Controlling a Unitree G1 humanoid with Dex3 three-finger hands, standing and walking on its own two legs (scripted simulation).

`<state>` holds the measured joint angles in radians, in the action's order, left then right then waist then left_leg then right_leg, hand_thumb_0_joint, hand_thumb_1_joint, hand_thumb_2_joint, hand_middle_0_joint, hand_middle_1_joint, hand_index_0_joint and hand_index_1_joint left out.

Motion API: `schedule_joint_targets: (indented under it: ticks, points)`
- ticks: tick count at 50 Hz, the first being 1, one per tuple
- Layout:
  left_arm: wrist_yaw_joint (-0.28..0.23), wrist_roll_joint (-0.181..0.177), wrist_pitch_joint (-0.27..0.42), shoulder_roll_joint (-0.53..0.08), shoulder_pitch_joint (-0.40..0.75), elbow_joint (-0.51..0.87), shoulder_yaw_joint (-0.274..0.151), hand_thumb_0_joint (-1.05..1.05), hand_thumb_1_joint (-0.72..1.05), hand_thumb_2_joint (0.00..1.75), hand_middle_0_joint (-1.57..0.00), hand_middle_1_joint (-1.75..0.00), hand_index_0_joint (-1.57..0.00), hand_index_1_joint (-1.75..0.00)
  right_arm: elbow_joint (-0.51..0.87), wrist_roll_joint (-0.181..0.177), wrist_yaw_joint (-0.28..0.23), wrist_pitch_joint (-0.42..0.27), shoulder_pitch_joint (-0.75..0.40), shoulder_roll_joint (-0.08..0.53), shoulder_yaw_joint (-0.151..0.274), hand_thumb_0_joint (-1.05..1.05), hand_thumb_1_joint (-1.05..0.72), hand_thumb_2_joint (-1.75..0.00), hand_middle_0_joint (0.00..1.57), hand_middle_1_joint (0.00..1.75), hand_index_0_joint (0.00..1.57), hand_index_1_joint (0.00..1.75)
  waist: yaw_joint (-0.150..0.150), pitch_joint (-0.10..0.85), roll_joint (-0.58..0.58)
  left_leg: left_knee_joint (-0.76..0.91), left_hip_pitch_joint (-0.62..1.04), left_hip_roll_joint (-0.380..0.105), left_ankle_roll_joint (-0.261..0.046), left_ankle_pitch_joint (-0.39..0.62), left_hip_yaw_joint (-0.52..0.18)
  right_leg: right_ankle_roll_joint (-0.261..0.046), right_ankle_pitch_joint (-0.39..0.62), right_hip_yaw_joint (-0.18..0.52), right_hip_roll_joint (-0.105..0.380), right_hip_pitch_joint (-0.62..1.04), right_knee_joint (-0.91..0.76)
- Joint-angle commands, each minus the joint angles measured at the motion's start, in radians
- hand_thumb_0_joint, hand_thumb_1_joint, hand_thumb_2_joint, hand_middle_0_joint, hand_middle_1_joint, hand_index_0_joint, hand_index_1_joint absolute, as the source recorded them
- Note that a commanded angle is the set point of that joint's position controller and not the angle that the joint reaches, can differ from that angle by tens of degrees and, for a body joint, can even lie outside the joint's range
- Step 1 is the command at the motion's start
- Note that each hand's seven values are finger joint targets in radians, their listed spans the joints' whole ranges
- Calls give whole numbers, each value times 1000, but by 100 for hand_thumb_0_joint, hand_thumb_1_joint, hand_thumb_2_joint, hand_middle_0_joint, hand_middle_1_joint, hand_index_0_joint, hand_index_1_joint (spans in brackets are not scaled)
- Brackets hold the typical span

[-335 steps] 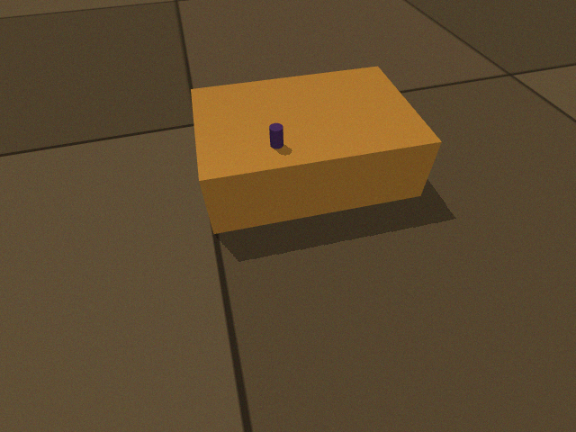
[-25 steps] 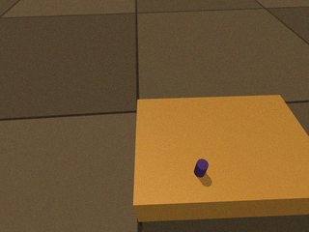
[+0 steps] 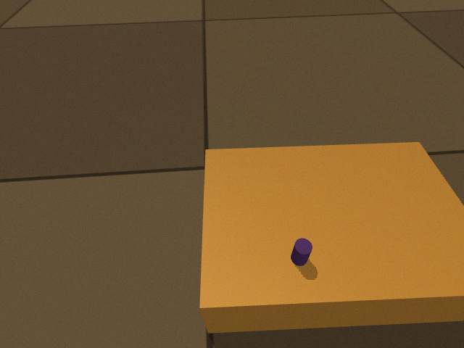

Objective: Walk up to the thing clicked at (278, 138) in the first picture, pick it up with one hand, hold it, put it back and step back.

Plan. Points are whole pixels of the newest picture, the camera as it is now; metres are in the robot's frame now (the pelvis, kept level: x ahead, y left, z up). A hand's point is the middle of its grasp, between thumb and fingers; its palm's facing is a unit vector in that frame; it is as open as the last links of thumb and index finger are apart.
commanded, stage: stand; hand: right
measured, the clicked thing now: (301, 252) +0.48 -0.19 -0.41
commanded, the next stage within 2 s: go down in 0.26 s
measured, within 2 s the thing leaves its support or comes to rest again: neither
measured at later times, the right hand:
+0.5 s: hand out of the picture +0.11 -0.25 -0.15, palm faces +0.07 +0.95 -0.32, open 8.7 cm
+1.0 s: hand out of the picture +0.13 -0.27 -0.16, palm faces +0.05 +0.94 -0.33, open 16.8 cm
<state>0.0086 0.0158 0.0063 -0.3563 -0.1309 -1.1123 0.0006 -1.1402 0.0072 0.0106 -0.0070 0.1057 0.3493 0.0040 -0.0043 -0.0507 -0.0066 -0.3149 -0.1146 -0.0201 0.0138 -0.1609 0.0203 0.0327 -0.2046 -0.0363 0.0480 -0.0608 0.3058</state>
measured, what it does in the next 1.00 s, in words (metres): stands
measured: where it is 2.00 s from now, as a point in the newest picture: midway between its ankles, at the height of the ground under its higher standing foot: outside the picture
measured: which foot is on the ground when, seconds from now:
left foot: down 0.00-1.00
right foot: down 0.00-1.00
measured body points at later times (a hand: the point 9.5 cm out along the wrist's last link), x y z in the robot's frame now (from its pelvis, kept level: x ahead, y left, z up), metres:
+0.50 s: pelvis -0.02 +0.00 -0.01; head +0.02 +0.00 +0.44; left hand +0.08 +0.29 -0.13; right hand +0.11 -0.30 -0.13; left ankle +0.01 +0.13 -0.75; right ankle -0.02 -0.14 -0.75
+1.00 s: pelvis -0.01 -0.01 -0.03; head +0.04 -0.02 +0.42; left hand +0.13 +0.24 -0.13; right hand +0.13 -0.32 -0.14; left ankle +0.01 +0.13 -0.75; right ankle -0.02 -0.14 -0.75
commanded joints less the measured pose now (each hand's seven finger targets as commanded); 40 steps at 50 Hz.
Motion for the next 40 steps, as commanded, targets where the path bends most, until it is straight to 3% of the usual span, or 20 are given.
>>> schedule_joint_targets:
  ticks: [1, 6, 17, 18, 19, 20, 21, 22, 23, 24, 26, 27, 28, 29, 30, 33, 35, 38, 39, 40]
  points:
    - [-17, -3, 22, -214, 35, 61, -42, 0, 90, 90, -20, -30, -20, -30, 66, 2, -17, -22, -46, 220, 41, 0, -90, -90, 20, 30, 20, 30, 7, 87, 2, 27, 50, -121, -28, 185, -85, -43, 158, 77, 102, -31, -48]
    - [-19, -5, 24, -212, 31, 60, -41, 0, 90, 90, -20, -30, -20, -30, 63, 2, -17, -20, -37, 215, 40, 0, -90, -90, 20, 30, 20, 30, 8, 86, 4, 25, 50, -122, -29, 203, -86, -43, 180, 75, 104, -23, -42]
    - [-16, -3, 20, -209, 26, 61, -40, 0, 90, 90, -20, -30, -20, -30, 68, 1, -17, -21, -41, 217, 39, 0, -90, -90, 20, 30, 20, 30, 4, 57, 17, 37, 26, -117, -29, 138, -83, -44, 124, 79, 99, -39, -56]
    - [-17, -4, 19, -212, 31, 61, -42, 0, 85, 94, -20, -29, -19, -31, 68, 1, -17, -21, -43, 217, 39, 0, -82, -82, 12, 22, 12, 22, 5, 52, 15, 40, 21, -118, -29, 138, -87, -44, 120, 78, 99, -31, -53]
    - [-34, -56, 73, -59, 34, 339, -26, 0, 93, 95, -22, -32, -22, -32, 418, -47, -24, -115, -394, 62, 68, 0, -74, -74, 6, 14, 4, 14, -98, -17, -18, -26, -152, 20, -2, 77, 10, -53, 44, -17, -41, -169, 34]
    - [-41, -64, 75, -80, -1, 298, -29, 0, 90, 93, -22, -31, -21, -32, 354, -23, -28, -106, -458, 124, 86, 0, -66, -66, 6, 6, 4, 6, -51, 13, 15, -27, -110, 22, 1, 30, 18, -52, 9, -10, -44, -164, 35]
    - [-41, -63, 67, -104, -23, 291, -44, 0, 88, 93, -22, -31, -21, -32, 167, -8, -25, -70, -269, 142, 116, 0, -58, -58, 5, 5, 4, 5, -36, -11, 56, -34, -125, 23, 2, -20, 26, -56, -31, -12, -51, -202, 51]
    - [-42, -60, 55, -108, -28, 299, -62, 0, 89, 94, -22, -31, -21, -32, 115, 4, -15, -51, -193, 179, 148, 0, -50, -50, 6, 5, 5, 5, -20, -8, 65, -59, -151, 12, 1, -16, 21, -56, -14, -14, -59, -233, 90]
    - [-50, -55, 53, -119, -45, 338, -75, 0, 86, 93, -22, -31, -21, -32, 174, 15, -13, -47, -211, 261, 202, 0, -42, -42, 8, 4, 6, 4, -9, 120, 56, -78, -110, 3, 0, 9, 11, -55, 19, -16, -63, -215, 121]
    - [-60, -57, 54, -119, -86, 355, -79, 0, 89, 91, -22, -31, -21, -31, 198, 25, -5, -45, -268, 286, 216, 0, -34, -34, 8, 4, 6, 4, -21, 211, 31, -97, -73, 0, -2, 60, 6, -51, 64, -17, -66, -200, 143]
    - [-58, -41, 52, -92, -134, 366, -90, 0, 90, 90, -21, -31, -21, -31, 140, 68, 20, -14, -156, 234, 215, 0, -23, -18, 9, 3, 6, 3, -9, 257, 36, -133, -64, 4, -7, 115, 11, -46, 120, -16, -68, -223, 171]
    - [-57, -40, 55, -90, -132, 393, -92, 0, 90, 90, -21, -31, -21, -31, 148, 85, 24, -1, -85, 252, 241, 0, -19, -15, 9, 3, 7, 3, 24, 278, 38, -143, -45, 5, -10, 140, 16, -42, 155, -18, -69, -240, 180]
    - [-59, -41, 58, -82, -114, 415, -87, 0, 89, 90, -21, -31, -21, -31, 154, 101, 26, 16, -75, 264, 250, 0, -16, -13, 9, 3, 7, 3, 36, 285, -1, -148, -33, 5, -12, 131, 20, -36, 153, -20, -71, -247, 180]
    - [-60, -40, 61, -77, -98, 439, -83, 0, 90, 90, -21, -31, -21, -31, 206, 105, 25, 29, -127, 264, 250, 0, -13, -11, 11, 2, 8, 2, 40, 290, -22, -145, -28, 4, -13, 116, 19, -33, 142, -19, -69, -256, 178]
    - [-61, -42, 65, -70, -78, 450, -77, 0, 90, 90, -20, -31, -21, -30, 211, 107, 26, 51, -161, 224, 222, 0, -9, -10, 11, 2, 8, 2, 32, 243, -40, -139, -67, 10, -17, 68, 25, -31, 101, -13, -63, -271, 166]
    - [-64, -47, 81, -63, -49, 502, -71, 0, 89, 91, -21, -31, -20, -31, 295, 96, 30, 114, -172, 155, 184, 0, 8, -7, 9, 3, 7, 3, 14, 191, -42, -132, -127, 18, -23, -17, 31, -33, 18, -2, -51, -289, 157]
    - [-66, -48, 91, -68, -39, 521, -71, 0, 89, 90, -21, -30, -20, -31, 336, 83, 32, 155, -120, 163, 191, 0, 22, -6, 8, 4, 6, 4, 8, 151, -40, -129, -158, 25, -26, -61, 41, -36, -25, 8, -47, -311, 151]
    - [-67, -48, 103, -57, -56, 535, -64, 0, 90, 89, -21, -30, -20, -31, 432, 77, 36, 189, -101, 188, 208, 0, 36, -5, 6, 4, 5, 4, 2, 175, -25, -153, -179, 30, -26, -37, 46, -39, 3, 12, -44, -296, 178]
    - [-69, -48, 108, -58, -54, 536, -66, 0, 90, 89, -21, -30, -20, -30, 463, 75, 40, 195, -114, 159, 181, 0, 38, -5, 6, 4, 5, 4, -12, 164, -19, -160, -197, 30, -24, -48, 47, -40, -15, 14, -43, -296, 184]
    - [-70, -44, 115, -54, -67, 538, -64, 0, 90, 89, -21, -30, -20, -30, 489, 74, 33, 197, -125, 198, 218, 0, 41, -5, 6, 5, 5, 5, -13, 188, 3, -170, -194, 30, -20, -28, 47, -44, 3, 17, -42, -296, 199]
